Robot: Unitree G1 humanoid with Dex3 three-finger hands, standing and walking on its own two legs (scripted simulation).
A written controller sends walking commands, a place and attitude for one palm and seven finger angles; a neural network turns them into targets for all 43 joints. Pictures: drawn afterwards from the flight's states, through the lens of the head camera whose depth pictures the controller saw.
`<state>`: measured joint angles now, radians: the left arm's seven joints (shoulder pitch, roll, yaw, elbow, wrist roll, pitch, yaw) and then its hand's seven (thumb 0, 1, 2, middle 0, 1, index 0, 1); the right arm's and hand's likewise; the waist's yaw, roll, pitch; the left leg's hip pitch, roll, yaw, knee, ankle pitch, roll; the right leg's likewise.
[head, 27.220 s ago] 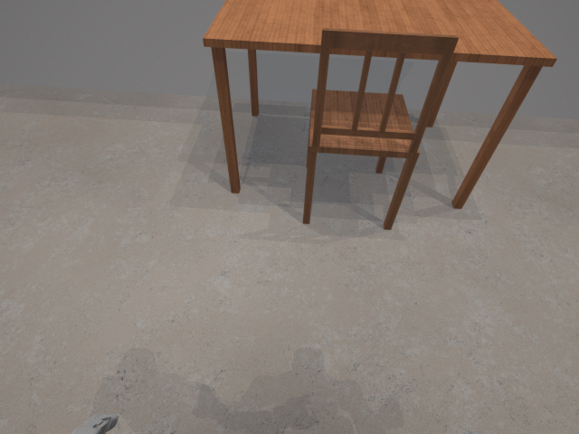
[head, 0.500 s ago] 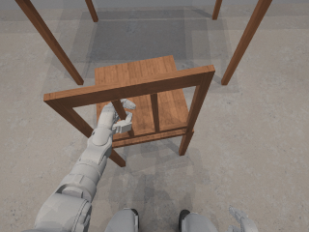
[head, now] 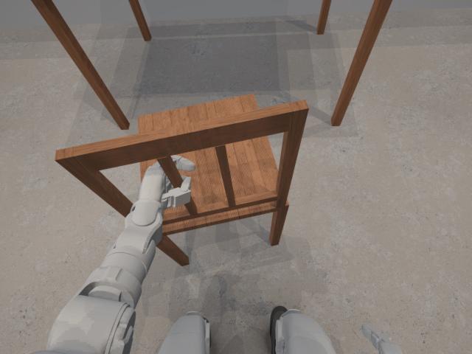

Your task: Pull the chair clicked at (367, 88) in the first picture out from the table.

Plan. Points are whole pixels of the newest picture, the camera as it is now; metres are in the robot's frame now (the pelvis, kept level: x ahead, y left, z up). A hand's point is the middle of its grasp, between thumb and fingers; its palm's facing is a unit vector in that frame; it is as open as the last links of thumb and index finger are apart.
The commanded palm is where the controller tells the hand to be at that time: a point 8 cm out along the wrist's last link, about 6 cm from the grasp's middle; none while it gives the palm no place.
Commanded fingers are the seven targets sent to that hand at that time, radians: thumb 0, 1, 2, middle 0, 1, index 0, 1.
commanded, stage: step backward, pulling the chair out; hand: left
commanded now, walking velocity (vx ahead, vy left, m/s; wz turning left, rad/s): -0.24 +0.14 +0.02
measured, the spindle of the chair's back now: (180, 188) +0.41 +0.14 -0.09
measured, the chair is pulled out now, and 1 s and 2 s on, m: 0.50 0.57 0.57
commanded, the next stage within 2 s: stop walking, hand still on the chair in 0.14 s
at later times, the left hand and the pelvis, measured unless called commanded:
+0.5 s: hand (180, 226) +0.31 +0.11 -0.04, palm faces -0.02 -0.98 -0.19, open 5.2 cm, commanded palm +0.30 +0.17 -0.02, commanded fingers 0.00 0.90 0.90 -0.50 -1.45 -0.50 -1.45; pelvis -0.03 +0.01 +0.00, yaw +1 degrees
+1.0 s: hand (178, 229) +0.31 +0.12 -0.04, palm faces -0.11 -0.98 -0.18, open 5.2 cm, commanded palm +0.30 +0.17 -0.02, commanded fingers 0.00 0.90 0.90 -0.50 -1.45 -0.50 -1.45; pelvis +0.00 +0.03 +0.01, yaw +0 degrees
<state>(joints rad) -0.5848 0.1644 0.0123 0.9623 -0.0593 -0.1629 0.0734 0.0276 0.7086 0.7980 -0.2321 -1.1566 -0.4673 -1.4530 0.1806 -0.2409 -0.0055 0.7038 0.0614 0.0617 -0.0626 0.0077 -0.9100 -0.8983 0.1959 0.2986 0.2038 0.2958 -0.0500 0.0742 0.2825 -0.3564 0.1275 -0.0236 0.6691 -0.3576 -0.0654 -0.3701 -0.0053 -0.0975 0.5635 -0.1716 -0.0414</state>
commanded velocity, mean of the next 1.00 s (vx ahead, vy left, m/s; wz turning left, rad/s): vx -0.03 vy -0.02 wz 0.00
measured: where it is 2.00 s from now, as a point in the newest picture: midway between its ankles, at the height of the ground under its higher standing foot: outside the picture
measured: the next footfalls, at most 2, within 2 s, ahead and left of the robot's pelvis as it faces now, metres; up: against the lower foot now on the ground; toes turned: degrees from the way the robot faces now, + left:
left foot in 0.20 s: -0.05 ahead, +0.17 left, +0.00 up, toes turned +5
